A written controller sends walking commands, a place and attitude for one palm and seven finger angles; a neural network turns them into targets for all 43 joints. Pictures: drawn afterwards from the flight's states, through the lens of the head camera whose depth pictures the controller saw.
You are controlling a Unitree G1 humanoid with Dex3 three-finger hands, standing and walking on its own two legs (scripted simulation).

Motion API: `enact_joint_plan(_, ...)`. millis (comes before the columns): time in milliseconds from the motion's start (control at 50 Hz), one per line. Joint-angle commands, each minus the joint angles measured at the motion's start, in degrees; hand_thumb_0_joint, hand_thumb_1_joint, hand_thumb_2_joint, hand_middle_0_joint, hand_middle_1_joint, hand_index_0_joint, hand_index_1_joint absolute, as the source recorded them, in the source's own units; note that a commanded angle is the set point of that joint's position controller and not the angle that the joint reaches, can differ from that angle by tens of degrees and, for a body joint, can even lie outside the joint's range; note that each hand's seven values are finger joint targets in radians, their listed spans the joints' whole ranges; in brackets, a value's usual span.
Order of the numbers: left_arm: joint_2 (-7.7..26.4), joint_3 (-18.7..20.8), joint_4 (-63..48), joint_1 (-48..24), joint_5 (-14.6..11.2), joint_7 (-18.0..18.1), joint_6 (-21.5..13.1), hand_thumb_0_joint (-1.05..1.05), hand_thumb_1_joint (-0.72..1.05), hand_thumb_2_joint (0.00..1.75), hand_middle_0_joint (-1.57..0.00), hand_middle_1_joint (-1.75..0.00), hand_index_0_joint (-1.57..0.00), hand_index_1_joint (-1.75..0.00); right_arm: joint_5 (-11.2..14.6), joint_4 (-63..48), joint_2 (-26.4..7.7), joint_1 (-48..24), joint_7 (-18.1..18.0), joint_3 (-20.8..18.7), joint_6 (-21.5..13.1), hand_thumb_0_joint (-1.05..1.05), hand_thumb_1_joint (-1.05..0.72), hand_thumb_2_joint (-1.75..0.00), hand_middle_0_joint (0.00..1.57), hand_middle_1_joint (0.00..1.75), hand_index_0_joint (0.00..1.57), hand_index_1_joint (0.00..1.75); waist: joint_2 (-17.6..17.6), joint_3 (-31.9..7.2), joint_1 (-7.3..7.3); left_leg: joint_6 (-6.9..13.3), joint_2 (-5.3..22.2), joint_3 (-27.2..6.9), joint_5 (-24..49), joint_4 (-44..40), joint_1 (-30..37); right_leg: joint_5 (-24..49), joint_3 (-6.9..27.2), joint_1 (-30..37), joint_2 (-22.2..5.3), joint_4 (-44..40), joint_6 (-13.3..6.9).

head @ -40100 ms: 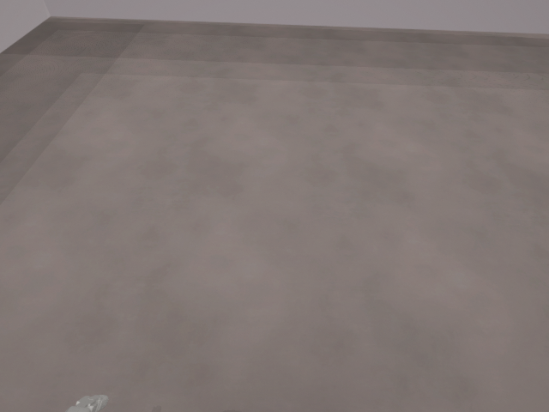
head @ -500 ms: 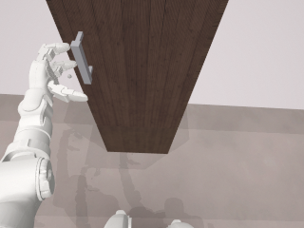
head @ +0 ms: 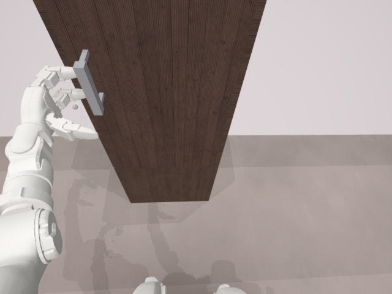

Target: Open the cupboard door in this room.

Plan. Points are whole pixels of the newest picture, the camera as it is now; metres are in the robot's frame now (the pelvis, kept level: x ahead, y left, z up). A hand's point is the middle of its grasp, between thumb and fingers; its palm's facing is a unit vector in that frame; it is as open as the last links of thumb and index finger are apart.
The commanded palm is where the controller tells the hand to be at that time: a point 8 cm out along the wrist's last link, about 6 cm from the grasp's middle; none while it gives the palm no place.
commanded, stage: move the hooked fingers beside the handle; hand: left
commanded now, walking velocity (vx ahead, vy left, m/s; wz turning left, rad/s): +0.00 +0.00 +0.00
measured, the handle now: (92, 84) +0.52 +0.20 +0.11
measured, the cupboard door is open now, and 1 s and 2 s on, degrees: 0 0 0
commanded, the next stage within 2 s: slide the fingers in behind the handle in 1.44 s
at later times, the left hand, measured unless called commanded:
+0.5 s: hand (59, 108) +0.46 +0.25 +0.11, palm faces +0.02 -1.00 +0.00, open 14.0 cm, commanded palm +0.44 +0.30 +0.10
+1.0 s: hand (57, 105) +0.47 +0.26 +0.10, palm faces +0.01 -1.00 +0.01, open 14.0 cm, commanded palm +0.45 +0.31 +0.10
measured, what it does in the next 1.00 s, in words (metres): stands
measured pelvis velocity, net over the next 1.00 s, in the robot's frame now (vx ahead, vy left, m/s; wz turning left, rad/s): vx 0.00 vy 0.01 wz -0.01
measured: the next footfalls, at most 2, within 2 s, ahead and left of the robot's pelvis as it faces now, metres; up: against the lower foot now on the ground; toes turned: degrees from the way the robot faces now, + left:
none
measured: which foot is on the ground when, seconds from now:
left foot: down 0.00-1.00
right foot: down 0.00-1.00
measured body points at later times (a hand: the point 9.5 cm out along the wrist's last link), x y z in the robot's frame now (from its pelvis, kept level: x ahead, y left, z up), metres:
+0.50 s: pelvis -0.01 +0.00 +0.00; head +0.08 +0.02 +0.44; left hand +0.45 +0.31 +0.11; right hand +0.02 -0.28 -0.11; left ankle +0.03 +0.10 -0.69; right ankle -0.02 -0.12 -0.69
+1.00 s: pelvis +0.00 +0.01 +0.00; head +0.10 +0.04 +0.44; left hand +0.47 +0.32 +0.10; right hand +0.03 -0.26 -0.11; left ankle +0.03 +0.10 -0.69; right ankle -0.02 -0.12 -0.69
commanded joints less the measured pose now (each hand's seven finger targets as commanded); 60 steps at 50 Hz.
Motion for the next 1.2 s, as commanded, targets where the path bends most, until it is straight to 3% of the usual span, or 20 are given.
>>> enact_joint_plan(0,16.1,2.6,-11.9,-24.5,-1.2,-1.3,-4.1,0.0,-0.5,0.3,-0.3,-1.2,-0.3,-1.2,-0.1,-3.8,-10.5,6.0,-1.0,-4.0,-1.2,0.0,-0.9,-0.9,0.2,0.3,0.2,0.3,3.6,-21.9,-0.39,0.7,-1.2,-3.4,19.3,-4.7,22.0,20.1,0.9,1.0,1.2,-6.0,-0.1)
enact_joint_plan(100,16.7,2.4,-11.6,-24.4,-1.7,-2.5,-4.0,0.0,-0.5,0.3,-0.3,-1.2,-0.3,-1.2,0.2,-3.8,-10.5,5.7,-1.4,-3.9,-1.2,0.0,-0.9,-0.9,0.2,0.3,0.2,0.3,4.4,-21.2,-0.69,0.9,-1.4,-2.9,17.4,-4.9,20.7,19.5,1.4,1.3,1.1,-6.6,0.0)
enact_joint_plan(180,20.1,3.7,-9.3,-26.8,-1.6,-2.9,-3.6,0.0,-0.5,0.3,-0.3,-1.2,-0.3,-1.2,0.2,-3.3,-11.0,6.0,-1.9,-3.6,-1.3,0.0,-0.9,-0.9,0.2,0.3,0.2,0.3,3.2,-18.1,-1.51,1.3,-1.5,-2.9,13.4,-4.9,16.9,16.4,1.8,1.5,1.0,-7.3,0.0)
enact_joint_plan(200,21.8,4.6,-9.9,-28.0,-1.1,-3.1,-4.0,0.0,-0.5,0.3,-0.3,-1.2,-0.3,-1.2,0.3,-3.2,-11.2,6.1,-2.1,-3.8,-1.4,0.0,-0.9,-0.9,0.2,0.3,0.2,0.3,4.3,-20.1,-1.38,1.1,-1.4,-3.1,13.8,-4.9,17.9,16.4,2.0,0.9,0.9,-7.0,0.1)
enact_joint_plan(280,20.1,3.9,-11.8,-26.8,-1.9,-3.9,-5.2,0.0,-0.5,0.3,-0.3,-1.2,-0.3,-1.2,-0.1,-3.2,-11.0,6.6,-1.9,-3.9,-1.8,0.0,-0.9,-0.9,0.2,0.3,0.2,0.3,7.8,-23.7,-0.7,0.7,-1.2,-3.8,17.2,-4.4,22.5,16.9,1.3,0.0,1.3,-6.1,-0.5)
enact_joint_plan(320,19.8,3.2,-9.1,-24.9,-1.9,-4.6,-4.2,0.0,-0.5,0.3,-0.3,-1.2,-0.3,-1.2,0.1,-3.2,-11.1,6.2,-1.9,-3.8,-1.6,0.0,-0.9,-0.9,0.2,0.3,0.2,0.3,6.2,-21.4,-1.08,0.7,-1.1,-3.4,16.2,-4.5,20.7,16.7,1.3,-0.6,1.2,-6.6,-0.1)
enact_joint_plan(360,22.0,4.4,-7.4,-25.2,-1.6,-5.0,-3.1,0.0,-0.5,0.3,-0.3,-1.2,-0.3,-1.2,0.2,-3.2,-11.5,6.5,-2.1,-3.7,-1.5,0.0,-0.9,-0.9,0.2,0.3,0.2,0.3,4.7,-19.5,-0.93,0.9,-1.2,-3.4,14.6,-4.8,18.1,16.0,1.4,-0.2,1.2,-6.6,0.0)
enact_joint_plan(420,23.5,5.5,-9.0,-25.1,-1.4,-5.2,-3.0,0.0,-0.5,0.3,-0.3,-1.2,-0.3,-1.2,0.1,-3.6,-11.6,6.8,-2.2,-3.8,-1.4,0.0,-0.9,-0.9,0.2,0.3,0.2,0.3,6.7,-22.0,-0.28,0.8,-1.2,-3.4,17.2,-4.4,19.8,17.8,1.4,0.1,1.1,-6.0,-0.2)
enact_joint_plan(440,22.1,4.6,-10.7,-26.0,-1.7,-5.3,-3.3,0.0,-0.5,0.3,-0.3,-1.2,-0.3,-1.2,0.1,-3.8,-11.4,6.7,-2.0,-3.8,-1.4,0.0,-0.9,-0.9,0.2,0.3,0.2,0.3,7.7,-22.9,-0.65,0.8,-1.2,-3.3,18.0,-4.3,21.4,18.2,1.3,-0.4,1.2,-6.1,-0.1)
enact_joint_plan(480,21.9,5.2,-11.4,-24.9,-2.3,-5.4,-4.1,0.0,-0.5,0.3,-0.3,-1.2,-0.3,-1.2,-0.1,-3.9,-11.4,7.0,-1.9,-3.9,-1.3,0.0,-0.9,-0.9,0.2,0.3,0.2,0.3,6.2,-23.2,-0.42,0.7,-1.0,-3.7,19.8,-4.2,22.1,19.0,1.0,0.0,1.5,-5.8,-0.4)
enact_joint_plan(620,24.7,5.8,-6.5,-26.1,-1.3,-6.1,-2.7,0.0,-0.5,0.3,-0.3,-1.2,-0.3,-1.2,0.1,-3.4,-11.9,7.0,-2.3,-3.6,-1.2,0.0,-0.9,-0.9,0.2,0.3,0.2,0.3,4.7,-19.5,-1.44,0.9,-0.9,-3.7,15.7,-4.2,18.5,15.9,1.1,-1.9,1.4,-6.3,0.0)
enact_joint_plan(720,23.0,4.2,-9.7,-28.9,-1.5,-6.7,-4.0,0.0,-0.5,0.3,-0.3,-1.2,-0.3,-1.2,-0.2,-3.1,-11.7,7.3,-2.2,-3.7,-1.5,0.0,-0.9,-0.9,0.2,0.3,0.2,0.3,9.4,-23.1,-1.61,0.3,-0.5,-4.9,18.6,-3.6,23.9,15.6,0.5,-4.9,1.5,-5.4,-0.5)
enact_joint_plan(780,21.6,4.0,-7.9,-28.0,-2.2,-6.9,-3.2,0.0,-0.5,0.3,-0.3,-1.2,-0.3,-1.2,-0.3,-2.8,-11.8,8.0,-2.1,-3.7,-1.5,0.0,-0.9,-0.9,0.2,0.3,0.2,0.3,7.0,-22.4,-1.93,0.4,-0.5,-5.1,20.0,-3.4,23.7,16.4,0.1,-5.0,1.7,-5.4,-0.5)
enact_joint_plan(800,24.1,6.0,-8.1,-27.4,-1.9,-6.9,-3.0,0.0,-0.5,0.3,-0.3,-1.2,-0.3,-1.2,-0.2,-2.9,-12.2,8.1,-2.1,-3.9,-1.4,0.0,-0.9,-0.9,0.2,0.3,0.2,0.3,7.5,-23.6,-1.06,0.3,-0.4,-5.1,20.8,-3.5,24.0,17.1,0.2,-4.6,1.6,-5.2,-0.4)
enact_joint_plan(820,22.1,4.4,-8.8,-26.3,-1.9,-6.9,-2.6,0.0,-0.5,0.3,-0.3,-1.2,-0.3,-1.2,-0.3,-3.2,-11.8,7.9,-1.9,-3.9,-1.3,0.0,-0.9,-0.9,0.2,0.3,0.2,0.3,8.4,-24.4,-0.98,0.2,-0.5,-4.8,21.9,-3.4,24.6,18.0,0.1,-4.0,1.6,-5.1,-0.4)
enact_joint_plan(920,21.5,4.6,-11.4,-25.0,-1.5,-5.6,-2.5,0.0,-0.5,0.3,-0.3,-1.2,-0.3,-1.2,-0.4,-3.8,-11.6,7.9,-1.5,-4.0,-0.8,0.0,-0.9,-0.9,0.2,0.3,0.2,0.3,8.5,-24.5,-0.35,-0.1,-0.2,-5.3,24.4,-3.6,26.3,18.4,-0.4,-4.4,1.8,-4.9,-0.6)
enact_joint_plan(1000,22.9,6.3,-12.2,-25.4,-1.6,-5.0,-2.9,0.0,-0.5,0.3,-0.3,-1.2,-0.3,-1.2,-0.3,-4.0,-11.7,8.0,-1.3,-4.1,-0.5,0.0,-0.9,-0.9,0.2,0.3,0.2,0.3,7.4,-24.8,-0.38,0.1,-0.3,-4.9,24.8,-3.6,25.6,20.0,-0.2,-3.0,1.9,-4.8,-0.4)
enact_joint_plan(1040,24.5,8.0,-12.0,-22.1,-1.6,-5.0,-2.7,0.0,-0.5,0.3,-0.3,-1.2,-0.3,-1.2,-0.4,-4.5,-11.7,7.9,-1.2,-4.2,-0.5,0.0,-0.9,-0.9,0.2,0.3,0.2,0.3,7.2,-24.9,0.7,0.1,-0.5,-4.5,25.3,-3.8,24.7,21.1,-0.1,-1.0,1.9,-4.9,-0.5)
enact_joint_plan(1120,21.0,5.7,-15.4,-19.6,-2.3,-5.7,-3.2,0.0,-0.5,0.3,-0.3,-1.2,-0.3,-1.2,-0.2,-5.1,-11.0,6.8,-0.9,-4.3,-0.2,0.0,-0.9,-0.9,0.2,0.3,0.2,0.3,10.2,-25.6,0.87,-0.2,-0.3,-4.4,28.5,-3.7,28.0,21.9,-0.2,-1.6,2.0,-5.1,-0.6)
enact_joint_plan(1180,18.4,4.4,-14.5,-19.1,-3.6,-6.2,-2.3,0.0,-0.5,0.3,-0.3,-1.2,-0.3,-1.2,-0.1,-5.2,-10.9,6.5,-1.0,-4.2,-0.1,0.0,-0.9,-0.9,0.2,0.3,0.2,0.3,6.1,-22.3,0.1,0.3,-0.5,-4.2,26.3,-4.2,25.6,22.0,-0.4,-0.6,2.1,-5.7,-0.6)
